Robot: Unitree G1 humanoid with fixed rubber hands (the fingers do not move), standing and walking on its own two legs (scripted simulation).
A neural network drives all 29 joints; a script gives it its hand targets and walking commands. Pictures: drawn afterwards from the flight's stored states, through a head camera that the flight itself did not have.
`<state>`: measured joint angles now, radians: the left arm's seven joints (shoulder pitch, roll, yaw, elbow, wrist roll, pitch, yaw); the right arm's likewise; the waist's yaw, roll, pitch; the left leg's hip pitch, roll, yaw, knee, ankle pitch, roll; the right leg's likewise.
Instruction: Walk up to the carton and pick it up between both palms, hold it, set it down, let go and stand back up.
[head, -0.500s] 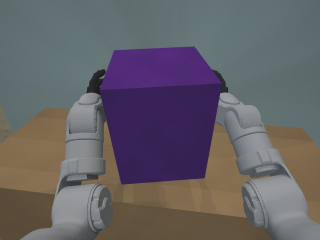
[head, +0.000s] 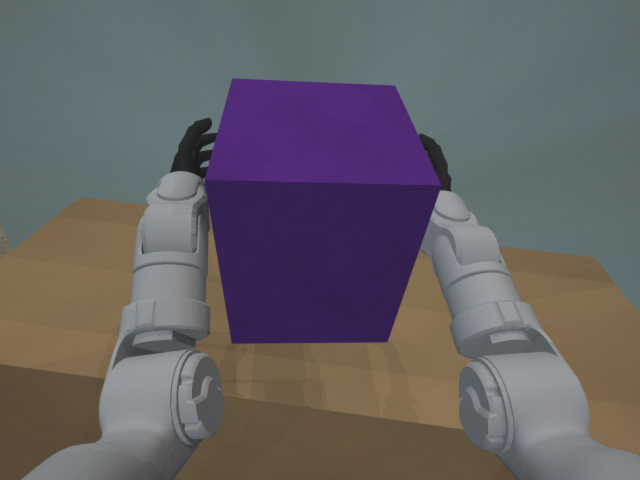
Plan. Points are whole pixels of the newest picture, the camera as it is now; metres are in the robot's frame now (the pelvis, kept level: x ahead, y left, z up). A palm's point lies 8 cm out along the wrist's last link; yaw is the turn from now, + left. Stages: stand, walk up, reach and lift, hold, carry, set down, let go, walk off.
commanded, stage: set down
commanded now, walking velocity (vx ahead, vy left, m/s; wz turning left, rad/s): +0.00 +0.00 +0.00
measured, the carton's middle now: (312, 215) +0.38 +0.00 +0.22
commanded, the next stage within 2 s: none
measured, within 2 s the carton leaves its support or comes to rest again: neither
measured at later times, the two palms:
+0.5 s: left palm (199, 211) +0.40 +0.14 +0.21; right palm (422, 231) +0.38 -0.15 +0.20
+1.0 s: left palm (217, 238) +0.41 +0.12 +0.16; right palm (426, 259) +0.38 -0.17 +0.15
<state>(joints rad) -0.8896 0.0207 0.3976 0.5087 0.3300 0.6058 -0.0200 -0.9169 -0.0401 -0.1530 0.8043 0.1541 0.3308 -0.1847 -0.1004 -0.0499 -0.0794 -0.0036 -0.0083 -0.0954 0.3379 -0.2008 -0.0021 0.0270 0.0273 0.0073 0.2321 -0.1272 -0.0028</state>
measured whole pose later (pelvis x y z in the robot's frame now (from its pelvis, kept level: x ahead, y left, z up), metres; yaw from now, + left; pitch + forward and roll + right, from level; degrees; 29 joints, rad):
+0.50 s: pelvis +0.01 +0.00 +0.00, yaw +0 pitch -7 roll -1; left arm -0.79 -0.01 0.33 0.47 0.29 0.51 0.02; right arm -0.77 -0.05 -0.09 0.75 0.15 0.17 -0.19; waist -0.08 -0.06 -0.02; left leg -0.01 0.00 -0.08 0.35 -0.22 0.00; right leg 0.02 0.03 0.00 0.24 -0.14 0.00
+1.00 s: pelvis +0.01 +0.00 +0.00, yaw +0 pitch -5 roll -1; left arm -0.73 -0.03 0.30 0.56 0.28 0.42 0.06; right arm -0.69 -0.02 -0.15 0.80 0.08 0.08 -0.15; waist -0.09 -0.04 -0.01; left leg -0.04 0.00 -0.06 0.35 -0.22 0.00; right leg -0.01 0.02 -0.01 0.25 -0.15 0.00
